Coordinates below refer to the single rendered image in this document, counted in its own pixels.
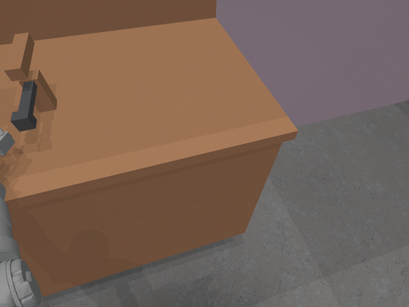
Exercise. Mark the left robot hand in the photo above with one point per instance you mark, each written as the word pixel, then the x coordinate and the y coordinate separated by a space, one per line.
pixel 6 142

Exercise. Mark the robot left forearm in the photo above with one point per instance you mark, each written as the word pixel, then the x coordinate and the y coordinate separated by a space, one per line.
pixel 9 248

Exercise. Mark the tap lever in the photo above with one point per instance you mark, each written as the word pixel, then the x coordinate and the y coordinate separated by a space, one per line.
pixel 23 119

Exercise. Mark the counter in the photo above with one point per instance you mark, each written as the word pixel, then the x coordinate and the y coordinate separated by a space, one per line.
pixel 154 134

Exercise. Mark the left robot upper arm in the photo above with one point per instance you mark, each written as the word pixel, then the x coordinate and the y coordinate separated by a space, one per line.
pixel 18 287

